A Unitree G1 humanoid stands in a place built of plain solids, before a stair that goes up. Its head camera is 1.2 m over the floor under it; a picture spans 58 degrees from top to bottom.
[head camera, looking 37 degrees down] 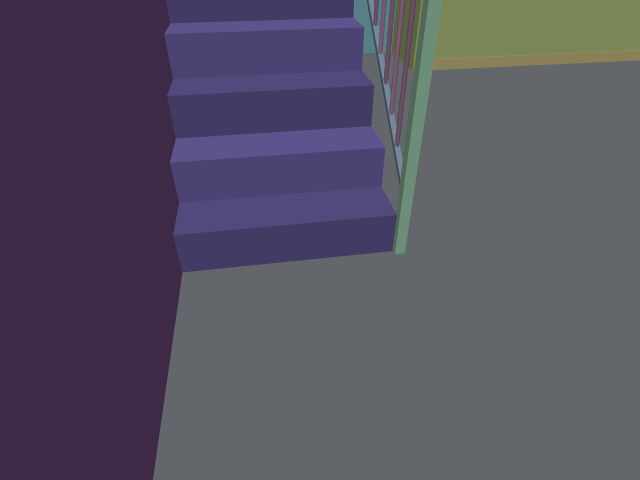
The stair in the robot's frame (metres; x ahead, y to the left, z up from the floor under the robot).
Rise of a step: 0.19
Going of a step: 0.24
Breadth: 0.91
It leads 9 degrees to the left of straight ahead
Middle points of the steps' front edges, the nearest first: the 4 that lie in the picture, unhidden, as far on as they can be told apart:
1.44 0.13 0.19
1.67 0.16 0.39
1.91 0.20 0.58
2.15 0.24 0.78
